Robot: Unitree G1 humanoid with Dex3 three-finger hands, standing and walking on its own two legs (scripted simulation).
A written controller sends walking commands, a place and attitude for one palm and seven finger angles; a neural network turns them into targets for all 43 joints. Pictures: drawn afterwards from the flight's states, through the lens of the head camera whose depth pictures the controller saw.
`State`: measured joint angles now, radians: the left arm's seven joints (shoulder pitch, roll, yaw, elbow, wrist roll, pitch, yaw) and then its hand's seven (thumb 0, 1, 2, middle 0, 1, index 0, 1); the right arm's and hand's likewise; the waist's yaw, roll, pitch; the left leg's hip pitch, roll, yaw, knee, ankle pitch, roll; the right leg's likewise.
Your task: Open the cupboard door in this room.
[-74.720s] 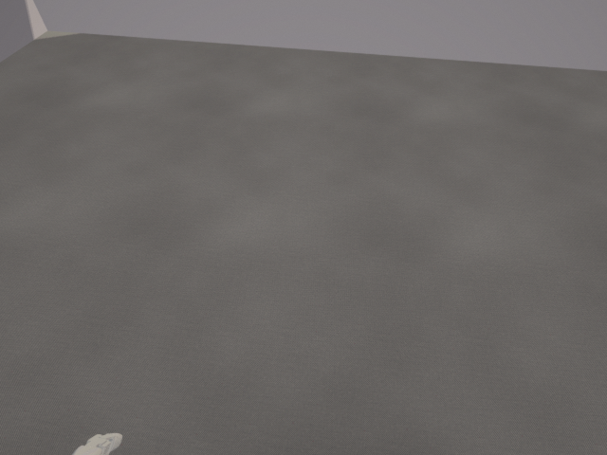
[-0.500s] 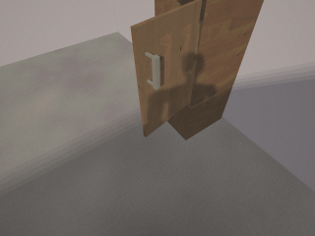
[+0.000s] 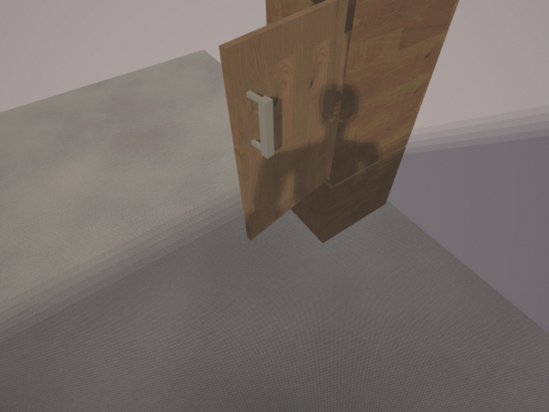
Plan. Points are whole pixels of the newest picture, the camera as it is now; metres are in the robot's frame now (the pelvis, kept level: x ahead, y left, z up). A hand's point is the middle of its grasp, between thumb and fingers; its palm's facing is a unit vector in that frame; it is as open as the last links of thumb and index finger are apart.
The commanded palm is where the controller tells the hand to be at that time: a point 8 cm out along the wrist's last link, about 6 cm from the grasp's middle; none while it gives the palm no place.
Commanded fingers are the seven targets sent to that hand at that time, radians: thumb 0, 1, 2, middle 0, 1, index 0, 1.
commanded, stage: look to check the result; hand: left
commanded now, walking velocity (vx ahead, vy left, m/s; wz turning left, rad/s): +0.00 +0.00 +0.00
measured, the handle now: (260, 124) +0.65 +0.07 +0.04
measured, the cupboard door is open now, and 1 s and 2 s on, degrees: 100 100 100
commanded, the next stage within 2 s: stand and wait in 0.30 s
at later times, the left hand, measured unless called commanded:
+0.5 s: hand out of the picture +0.08 +0.21 -0.16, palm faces +0.00 -0.95 -0.30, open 7.4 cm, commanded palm none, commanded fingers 0.00 0.90 0.90 -0.20 -0.30 -0.20 -0.30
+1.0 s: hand out of the picture +0.07 +0.21 -0.16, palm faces -0.01 -0.96 -0.29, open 7.4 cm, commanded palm none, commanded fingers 0.00 0.90 0.90 -0.20 -0.30 -0.20 -0.30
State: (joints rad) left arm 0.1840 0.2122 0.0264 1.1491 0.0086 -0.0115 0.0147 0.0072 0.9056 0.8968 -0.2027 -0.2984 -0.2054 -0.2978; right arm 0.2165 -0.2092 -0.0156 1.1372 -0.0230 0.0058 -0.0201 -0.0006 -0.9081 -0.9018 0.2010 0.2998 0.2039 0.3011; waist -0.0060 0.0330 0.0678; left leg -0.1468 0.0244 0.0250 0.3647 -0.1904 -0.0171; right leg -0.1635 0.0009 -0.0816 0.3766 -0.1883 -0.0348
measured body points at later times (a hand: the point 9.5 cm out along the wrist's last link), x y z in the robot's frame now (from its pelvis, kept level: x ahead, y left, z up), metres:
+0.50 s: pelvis +0.01 -0.01 +0.00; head +0.03 -0.02 +0.45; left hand +0.08 +0.26 -0.14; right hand +0.06 -0.28 -0.15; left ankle +0.00 +0.13 -0.75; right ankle +0.01 -0.10 -0.75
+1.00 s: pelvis +0.02 -0.01 +0.00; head +0.04 -0.02 +0.45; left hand +0.07 +0.26 -0.14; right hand +0.05 -0.27 -0.16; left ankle +0.00 +0.13 -0.75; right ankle +0.01 -0.10 -0.75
